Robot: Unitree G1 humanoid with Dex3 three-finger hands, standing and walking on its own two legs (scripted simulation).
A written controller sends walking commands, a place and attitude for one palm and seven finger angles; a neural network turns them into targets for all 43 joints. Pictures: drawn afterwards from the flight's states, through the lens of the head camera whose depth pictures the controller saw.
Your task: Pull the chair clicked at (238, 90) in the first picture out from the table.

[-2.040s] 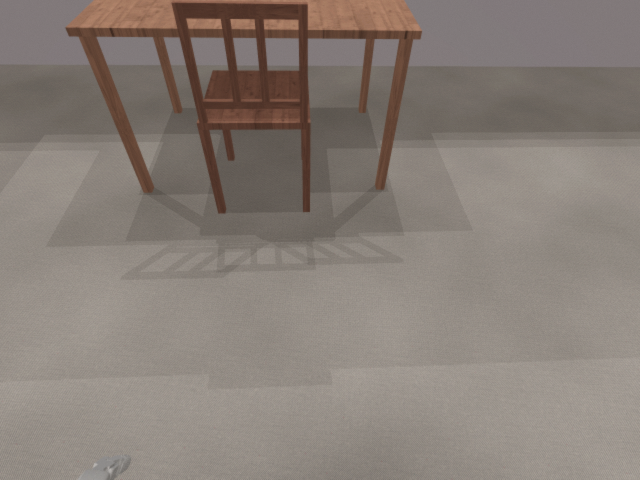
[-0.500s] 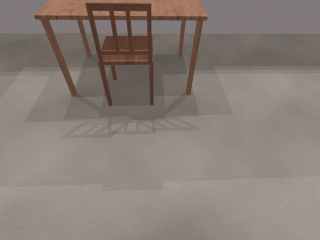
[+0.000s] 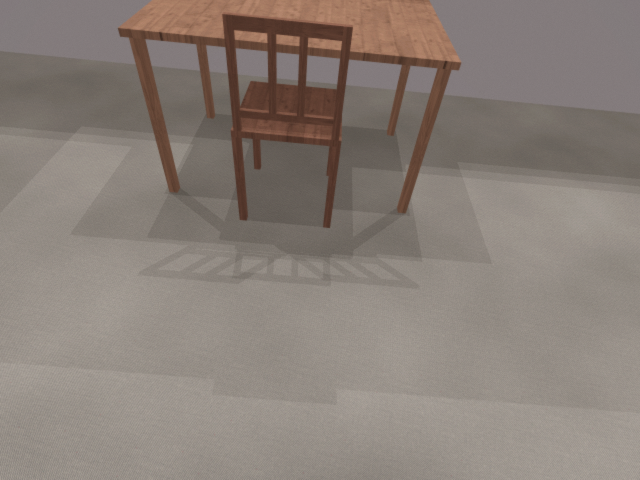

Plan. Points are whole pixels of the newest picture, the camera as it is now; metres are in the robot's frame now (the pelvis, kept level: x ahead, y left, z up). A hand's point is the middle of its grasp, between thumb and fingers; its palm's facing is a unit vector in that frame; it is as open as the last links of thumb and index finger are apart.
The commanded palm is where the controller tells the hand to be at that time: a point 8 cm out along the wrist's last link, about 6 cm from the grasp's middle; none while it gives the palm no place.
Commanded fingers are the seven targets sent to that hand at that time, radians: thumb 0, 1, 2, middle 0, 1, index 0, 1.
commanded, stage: walk to a spot facing it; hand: left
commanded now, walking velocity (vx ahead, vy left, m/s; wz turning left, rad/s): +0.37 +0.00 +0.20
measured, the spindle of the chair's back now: (272, 75) +1.32 +0.23 -0.09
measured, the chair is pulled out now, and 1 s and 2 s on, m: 0.00 0.00 0.00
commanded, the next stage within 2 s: turn to face it in 0.96 s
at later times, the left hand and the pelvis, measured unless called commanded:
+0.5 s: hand (206, 389) +0.30 +0.20 -0.18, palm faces -0.03 -0.99 -0.14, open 7.4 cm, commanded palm none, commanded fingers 0.00 0.90 0.90 -0.20 -0.30 -0.20 -0.30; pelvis +0.20 +0.03 -0.01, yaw +1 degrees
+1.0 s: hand (206, 357) +0.35 +0.21 -0.18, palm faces +0.21 -0.97 -0.15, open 7.3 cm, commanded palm none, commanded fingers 0.00 0.90 0.90 -0.20 -0.30 -0.20 -0.30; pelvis +0.44 +0.06 +0.00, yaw +7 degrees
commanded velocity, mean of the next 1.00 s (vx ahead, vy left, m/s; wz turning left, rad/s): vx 0.36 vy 0.00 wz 0.07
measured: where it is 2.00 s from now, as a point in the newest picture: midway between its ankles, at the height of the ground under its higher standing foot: (299, 339)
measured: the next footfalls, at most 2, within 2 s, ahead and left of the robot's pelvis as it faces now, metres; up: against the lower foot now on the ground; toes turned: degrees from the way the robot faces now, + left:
right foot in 0.56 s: +0.39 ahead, -0.06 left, +0.00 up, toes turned -6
left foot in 1.04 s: +0.58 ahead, +0.19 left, +0.00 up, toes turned +15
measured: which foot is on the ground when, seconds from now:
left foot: down 0.00-0.58, up 0.60-1.00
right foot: down 0.00-0.04, up 0.06-0.54, down 0.56-1.00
